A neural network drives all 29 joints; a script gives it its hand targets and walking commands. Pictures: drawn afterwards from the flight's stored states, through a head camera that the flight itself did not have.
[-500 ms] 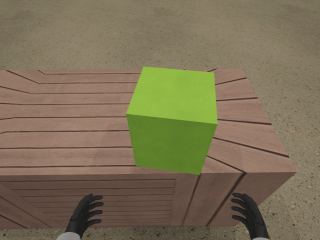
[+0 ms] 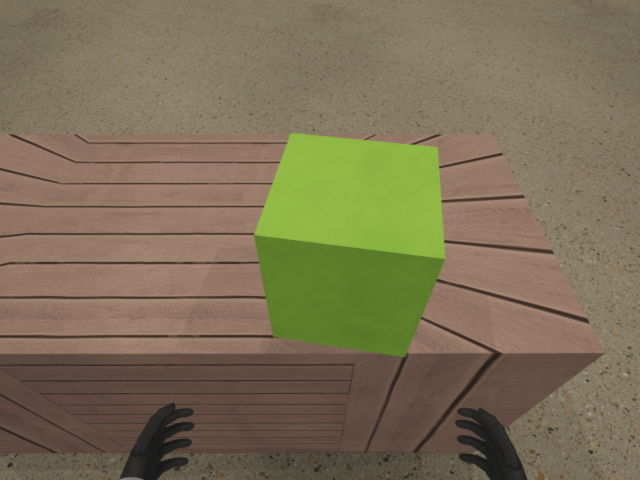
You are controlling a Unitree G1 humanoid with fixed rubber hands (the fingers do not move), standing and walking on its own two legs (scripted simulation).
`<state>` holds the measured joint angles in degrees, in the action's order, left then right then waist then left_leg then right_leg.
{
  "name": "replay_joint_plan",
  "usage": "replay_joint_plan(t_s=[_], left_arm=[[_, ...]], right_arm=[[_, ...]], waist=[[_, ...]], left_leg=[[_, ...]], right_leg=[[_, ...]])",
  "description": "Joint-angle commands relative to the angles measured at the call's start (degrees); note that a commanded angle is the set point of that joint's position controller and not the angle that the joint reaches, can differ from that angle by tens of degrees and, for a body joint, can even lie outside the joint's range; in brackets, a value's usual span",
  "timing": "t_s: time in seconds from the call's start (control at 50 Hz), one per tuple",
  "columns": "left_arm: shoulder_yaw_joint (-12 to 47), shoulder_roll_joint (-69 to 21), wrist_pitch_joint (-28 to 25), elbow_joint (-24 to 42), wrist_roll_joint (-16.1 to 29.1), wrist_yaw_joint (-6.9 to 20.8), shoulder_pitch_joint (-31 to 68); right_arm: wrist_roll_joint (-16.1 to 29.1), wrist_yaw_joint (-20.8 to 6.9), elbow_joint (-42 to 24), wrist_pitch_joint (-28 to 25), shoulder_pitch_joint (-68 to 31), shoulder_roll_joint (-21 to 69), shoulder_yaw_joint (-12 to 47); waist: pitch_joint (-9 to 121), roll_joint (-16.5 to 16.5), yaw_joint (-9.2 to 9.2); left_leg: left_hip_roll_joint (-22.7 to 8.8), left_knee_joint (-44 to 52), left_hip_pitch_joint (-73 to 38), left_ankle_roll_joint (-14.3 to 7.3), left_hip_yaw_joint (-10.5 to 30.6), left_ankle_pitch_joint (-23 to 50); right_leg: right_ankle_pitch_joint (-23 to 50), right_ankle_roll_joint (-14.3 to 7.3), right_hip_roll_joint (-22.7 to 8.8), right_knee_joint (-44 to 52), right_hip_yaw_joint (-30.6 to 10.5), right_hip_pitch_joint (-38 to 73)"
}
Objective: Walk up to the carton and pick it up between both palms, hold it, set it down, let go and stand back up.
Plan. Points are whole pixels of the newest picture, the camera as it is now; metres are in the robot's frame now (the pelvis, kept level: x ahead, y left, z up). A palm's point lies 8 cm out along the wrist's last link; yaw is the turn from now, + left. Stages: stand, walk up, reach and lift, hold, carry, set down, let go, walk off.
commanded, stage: set down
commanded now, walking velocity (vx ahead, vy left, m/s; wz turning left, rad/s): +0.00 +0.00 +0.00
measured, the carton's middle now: (349, 248) +0.43 -0.04 +0.02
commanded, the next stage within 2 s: let go in 0.12 s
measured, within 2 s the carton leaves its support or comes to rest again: neither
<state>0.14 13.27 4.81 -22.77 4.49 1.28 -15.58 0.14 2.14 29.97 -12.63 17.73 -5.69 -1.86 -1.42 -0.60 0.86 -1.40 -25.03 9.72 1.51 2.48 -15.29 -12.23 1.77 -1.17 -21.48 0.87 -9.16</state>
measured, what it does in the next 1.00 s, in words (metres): stands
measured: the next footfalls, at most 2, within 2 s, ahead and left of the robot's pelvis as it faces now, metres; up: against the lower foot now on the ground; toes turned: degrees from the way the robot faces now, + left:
none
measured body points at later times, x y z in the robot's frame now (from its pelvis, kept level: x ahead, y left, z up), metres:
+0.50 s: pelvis -0.01 +0.00 +0.00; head +0.01 +0.00 +0.45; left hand +0.15 +0.23 -0.09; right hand +0.15 -0.22 -0.09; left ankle -0.02 +0.13 -0.74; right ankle -0.01 -0.14 -0.74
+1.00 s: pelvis -0.01 +0.00 +0.00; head +0.00 +0.00 +0.45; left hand +0.10 +0.26 -0.12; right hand +0.12 -0.28 -0.10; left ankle -0.02 +0.13 -0.74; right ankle -0.01 -0.14 -0.74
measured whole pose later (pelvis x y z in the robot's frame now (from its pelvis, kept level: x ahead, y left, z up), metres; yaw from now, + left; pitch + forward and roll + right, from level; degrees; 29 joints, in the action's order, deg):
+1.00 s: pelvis -0.01 +0.00 +0.00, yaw +0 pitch -1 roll -1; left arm -3.1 13.5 -1.0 -45.3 -0.7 -0.6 -14.0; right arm -2.1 -0.7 42.6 -1.4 11.4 -16.8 -3.6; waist -1.4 -0.7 0.8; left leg -1.4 -25.7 9.7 1.1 2.4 -14.9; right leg -12.3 1.8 -1.2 -23.0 0.9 -9.6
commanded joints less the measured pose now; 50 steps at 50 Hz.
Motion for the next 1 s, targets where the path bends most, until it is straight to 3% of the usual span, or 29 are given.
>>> replay_joint_plan(t_s=[0.0, 0.04, 0.08, 0.12, 0.16, 0.18, 0.2, 0.3, 0.32, 0.36, 0.38, 0.46, 0.48, 0.5, 0.56, 0.58, 0.62, 0.64, 0.66, 0.68, 0.74, 0.76, 0.78, 0.84, 0.86, 0.9, 0.94, 0.96, 0.98], left_arm=[[-2.0, 3.8, -0.7, 3.9, -2.7, -1.1, 4.7], [-2.0, 5.2, -0.8, 5.0, -1.9, -1.4, 6.4], [-0.7, 4.5, -1.1, 5.2, -1.5, -2.3, 8.5], [-1.6, 4.2, -0.7, 5.9, -2.0, -2.9, 7.8], [-1.7, 5.5, -0.7, 5.2, -1.0, -2.7, 8.7], [-0.9, 3.9, 0.2, 1.5, -2.0, -2.8, 7.7], [-0.9, 2.4, 0.6, 1.5, -2.6, -3.3, 8.5], [-1.8, 4.0, -0.2, 5.9, -2.3, -3.4, 8.7], [-1.1, 4.2, -0.4, 4.9, -1.2, -2.8, 7.3], [-1.2, 2.7, 0.1, 2.4, -2.8, -3.1, 7.5], [-0.6, 2.1, 0.5, -0.2, -3.2, -2.9, 8.3], [-1.0, 4.1, -0.5, 2.4, -1.9, -2.8, 9.2], [-0.5, 2.1, -0.1, 1.5, -3.0, -3.7, 9.5], [-1.4, 3.8, -0.1, 3.4, -2.2, -3.2, 9.4], [-1.0, 2.9, 0.6, 0.6, -2.6, -3.1, 9.4], [-5.1, 12.7, -2.7, -5.2, -7.0, -3.8, 2.3], [-5.7, 15.8, -5.0, -5.0, -6.9, -3.2, 3.7], [-4.8, 13.7, -5.1, -5.9, -6.5, -2.6, 4.8], [-4.8, 13.7, -5.6, -7.1, -6.8, -2.8, 3.2], [-5.1, 13.8, -5.5, -8.6, -7.0, -2.5, 3.8], [-5.4, 13.2, -6.1, -9.9, -6.6, -2.3, 6.3], [-5.7, 14.0, -6.8, -10.6, -7.2, -1.9, 5.6], [-6.1, 14.6, -6.8, -12.3, -7.3, -2.0, 4.5], [-6.0, 15.3, -7.4, -15.1, -6.9, -1.7, 3.3], [-5.8, 14.2, -7.8, -15.2, -6.8, -1.5, 5.3], [-5.6, 13.7, -7.9, -17.2, -6.9, -1.6, 4.7], [-6.0, 14.2, -7.9, -18.3, -7.1, -1.3, 5.2], [-6.1, 15.3, -8.0, -18.3, -7.1, -1.7, 4.7], [-5.8, 14.4, -7.9, -18.4, -6.9, -1.4, 5.8]], right_arm=[[-1.4, -1.3, 3.0, -2.6, -7.5, -10.1, -4.7], [-2.3, -1.5, -0.4, -2.5, -8.9, -9.3, -4.8], [-2.3, -1.9, 1.6, -2.3, -10.3, -9.1, -5.4], [-2.3, -2.3, 1.5, -2.1, -10.7, -9.3, -5.1], [-1.7, -2.0, -0.6, -1.6, -10.8, -8.3, -4.6], [-2.4, -2.7, 5.0, -1.0, -10.8, -9.3, -5.0], [-2.1, -3.4, 6.4, -0.7, -12.4, -10.3, -5.4], [-2.1, -3.0, 4.4, -1.6, -12.3, -9.9, -5.9], [-0.9, -2.8, 3.7, -1.9, -10.2, -9.7, -4.7], [-2.0, -3.0, 7.2, -1.7, -11.7, -11.1, -5.7], [-2.3, -3.5, 9.9, -1.4, -12.2, -11.9, -5.3], [-1.7, -3.2, 6.8, -2.9, -12.7, -10.2, -5.0], [-1.9, -3.4, 10.5, -2.6, -13.6, -12.3, -7.0], [-2.2, -3.0, 6.9, -3.3, -13.0, -11.1, -5.8], [-1.8, -3.3, 9.6, -2.9, -13.5, -11.6, -5.2], [-3.3, -2.3, 9.6, 3.5, -6.8, -20.5, -4.4], [-3.5, -1.4, 9.5, 6.9, -8.5, -21.8, -5.2], [-2.8, -1.4, 8.9, 7.3, -7.5, -21.8, -4.5], [-2.4, -1.7, 9.4, 7.7, -7.4, -19.7, -4.0], [-2.5, -1.8, 9.9, 7.9, -7.2, -19.8, -4.2], [-2.7, -2.5, 9.5, 8.2, -10.7, -22.3, -4.1], [-2.6, -2.5, 9.5, 8.7, -7.6, -20.3, -4.2], [-2.7, -2.3, 10.2, 9.2, -7.2, -20.6, -3.8], [-2.3, -2.1, 9.9, 9.5, -7.3, -21.9, -4.2], [-2.5, -2.5, 10.1, 9.8, -8.6, -23.8, -4.1], [-2.4, -2.4, 10.0, 9.7, -7.9, -21.5, -3.4], [-1.7, -2.6, 11.4, 9.9, -7.3, -23.3, -3.5], [-1.5, -2.3, 11.4, 10.1, -7.0, -22.4, -3.5], [-1.9, -2.1, 11.5, 10.2, -8.8, -24.7, -4.1]], waist=[[3.6, -4.8, -2.24], [5.2, -2.3, -2.48], [5.2, -4.3, -2.44], [3.6, -5.3, -2.41], [5.9, -2.9, -2.25], [3.8, -4.6, -1.68], [3.9, -5.7, -2.97], [4.8, -5.0, -2.88], [6.2, -2.9, -2.2], [3.7, -3.5, -3.34], [4.3, -3.2, -2.29], [7.6, -2.4, -3.26], [4.6, -3.0, -2.08], [6.8, -3.4, -3.39], [6.3, -2.6, -3.23], [8.5, -5.0, -1.82], [10.1, -0.3, -2.35], [7.9, -4.0, -1.23], [8.5, -0.4, -1.69], [6.2, -4.1, -1.73], [5.4, -4.4, -2.76], [8.1, 0.1, -0.97], [7.1, -3.6, -1.5], [5.7, -1.5, -1.74], [7.7, -4.3, -1.68], [6.9, -1.3, -1.83], [4.6, -4.6, -1.41], [7.7, -1.8, -0.9], [7.5, -2.6, -1.18]], left_leg=[[0.6, 5.3, -6.0, 3.6, -6.4, 19.8], [0.9, 5.4, -4.6, 2.4, -6.4, 15.3], [0.6, 6.1, -3.4, 2.7, -6.7, 11.3], [0.3, 6.8, -2.0, 3.1, -6.7, 14.1], [0.6, 6.7, -2.1, 2.3, -7.4, 13.3], [0.5, 6.2, -3.4, 3.2, -6.9, 14.0], [0.2, 6.6, -3.7, 3.4, -6.7, 13.0], [0.3, 5.4, -3.9, 3.5, -7.1, 17.1], [1.0, 4.9, -3.2, 2.9, -7.9, 17.2], [0.4, 5.4, -3.3, 3.2, -7.0, 16.6], [0.7, 5.8, -2.9, 3.0, -7.1, 15.3], [1.1, 4.6, -1.5, 2.3, -7.3, 13.1], [0.3, 5.3, -2.2, 2.6, -6.7, 12.7], [0.7, 5.0, -2.5, 2.4, -7.4, 14.8], [1.1, 4.7, -3.4, 2.7, -7.0, 15.4], [-2.5, 0.0, -0.1, -1.2, -0.9, 22.7], [-2.8, -0.2, 1.3, -1.6, -0.6, 18.4], [-2.8, 0.4, 2.6, -2.1, -1.0, 15.5], [-2.8, 0.7, 2.1, -2.5, 0.7, 13.8], [-3.2, 1.4, 3.1, -2.4, -0.2, 12.5], [-2.9, 1.4, 4.2, -3.2, 0.4, 6.3], [-2.9, 1.6, 0.9, -3.0, 0.5, 6.1], [-3.0, 1.9, 2.2, -2.9, 0.0, 6.5], [-3.8, 2.9, 1.2, -3.6, 1.8, 6.8], [-3.3, 1.8, -0.1, -3.4, 1.2, 7.3], [-4.5, 2.2, 0.2, -3.5, 1.8, 9.4], [-4.2, 3.0, 2.3, -3.5, 1.4, 7.9], [-4.2, 2.5, -1.2, -3.2, 1.5, 7.8], [-3.8, 2.3, -0.8, -3.6, 2.4, 7.8]], right_leg=[[9.6, -3.2, 5.0, 2.1, 1.7, 5.7], [8.7, -3.1, 4.0, 1.9, 0.7, 7.5], [5.5, -3.3, 4.1, 1.2, 0.9, 6.8], [5.7, -3.5, 4.9, 1.0, 1.8, 6.5], [6.4, -2.6, 3.8, 1.3, 1.2, 7.3], [5.9, -3.2, 4.4, 1.4, 1.3, 5.1], [3.5, -3.5, 4.2, 1.7, 1.6, 3.7], [7.6, -3.1, 4.2, 1.3, 1.3, 6.2], [9.3, -2.4, 4.2, 0.9, 1.1, 6.4], [8.0, -2.9, 4.3, 0.9, 1.7, 5.3], [7.3, -3.2, 4.4, 0.9, 2.0, 5.6], [8.1, -2.7, 4.1, 0.0, 1.2, 7.1], [5.8, -3.1, 4.3, 0.6, 2.4, 4.5], [9.0, -3.2, 4.3, 0.2, 1.6, 6.9], [8.3, -2.8, 4.0, 1.0, 1.8, 6.1], [18.9, -3.6, -4.6, -4.2, -4.1, 3.7], [16.4, -3.3, -4.0, -4.5, -3.0, 4.3], [14.7, -3.3, -4.6, -3.8, -4.6, 3.6], [11.4, -2.6, -3.9, -3.9, -3.1, 3.5], [10.2, -3.0, -4.7, -3.0, -4.7, 1.7], [8.3, -3.5, -4.5, -1.8, -5.3, 1.3], [8.3, -3.1, -4.1, -1.9, -3.5, 1.6], [8.9, -2.8, -4.0, -2.5, -4.3, 2.2], [9.6, -3.4, -4.5, -2.2, -4.5, 0.7], [8.5, -2.8, -4.2, -1.3, -4.4, 1.4], [12.0, -3.4, -4.7, -1.8, -3.8, 2.3], [11.3, -3.4, -5.1, -0.7, -5.1, 1.6], [10.7, -3.6, -4.3, -1.6, -3.8, 1.5], [10.6, -3.5, -4.5, -0.3, -3.9, 1.2]])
